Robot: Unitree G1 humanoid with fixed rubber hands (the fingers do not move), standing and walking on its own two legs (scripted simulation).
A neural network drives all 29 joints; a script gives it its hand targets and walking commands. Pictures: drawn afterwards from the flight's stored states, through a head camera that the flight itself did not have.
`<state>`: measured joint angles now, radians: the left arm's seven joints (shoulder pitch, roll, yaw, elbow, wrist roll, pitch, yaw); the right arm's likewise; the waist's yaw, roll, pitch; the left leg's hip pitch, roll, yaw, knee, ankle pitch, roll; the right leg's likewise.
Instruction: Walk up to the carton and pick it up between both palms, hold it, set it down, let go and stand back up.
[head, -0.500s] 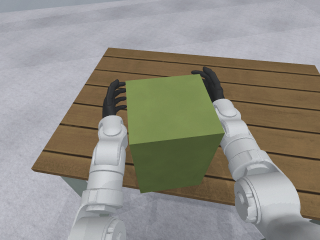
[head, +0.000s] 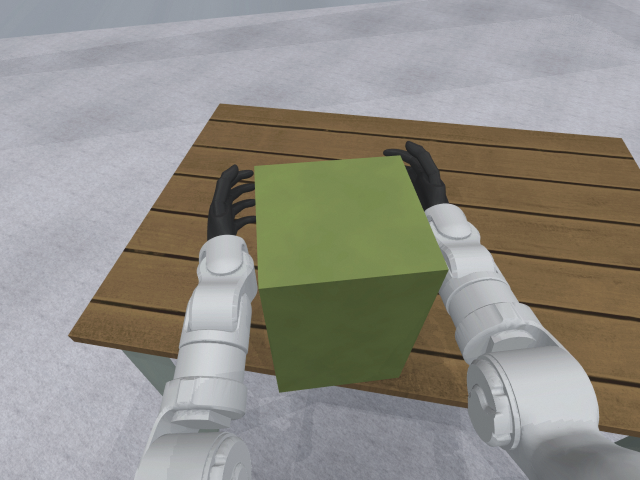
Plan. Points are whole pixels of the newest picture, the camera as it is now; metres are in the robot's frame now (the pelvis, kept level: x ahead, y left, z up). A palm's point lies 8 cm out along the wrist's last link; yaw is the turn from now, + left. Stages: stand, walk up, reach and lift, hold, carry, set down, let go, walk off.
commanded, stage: reach and lift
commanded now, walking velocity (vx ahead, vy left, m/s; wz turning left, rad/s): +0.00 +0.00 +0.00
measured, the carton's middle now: (334, 283) +0.36 +0.05 +0.07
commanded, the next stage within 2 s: none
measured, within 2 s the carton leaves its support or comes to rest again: neither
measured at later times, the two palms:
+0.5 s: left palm (229, 221) +0.36 +0.17 +0.16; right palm (451, 187) +0.43 -0.07 +0.19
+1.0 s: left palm (218, 191) +0.36 +0.18 +0.21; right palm (468, 173) +0.41 -0.07 +0.23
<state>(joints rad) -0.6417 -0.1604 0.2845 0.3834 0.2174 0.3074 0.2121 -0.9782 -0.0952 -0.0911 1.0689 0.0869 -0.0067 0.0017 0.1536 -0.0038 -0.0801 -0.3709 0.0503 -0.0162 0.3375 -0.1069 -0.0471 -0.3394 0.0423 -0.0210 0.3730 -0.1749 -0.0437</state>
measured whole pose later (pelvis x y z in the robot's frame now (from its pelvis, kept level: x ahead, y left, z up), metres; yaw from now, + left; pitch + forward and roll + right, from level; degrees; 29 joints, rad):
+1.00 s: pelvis -0.01 +0.00 +0.00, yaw +0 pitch +1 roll +0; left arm -0.75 -0.03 0.28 0.38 0.14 0.59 0.09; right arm -0.99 -0.04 -0.09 0.81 0.11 0.38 -0.19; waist 0.06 -0.01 -0.13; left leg -0.26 0.05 -0.02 0.36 -0.12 -0.05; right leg -0.22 0.04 -0.02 0.37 -0.17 -0.04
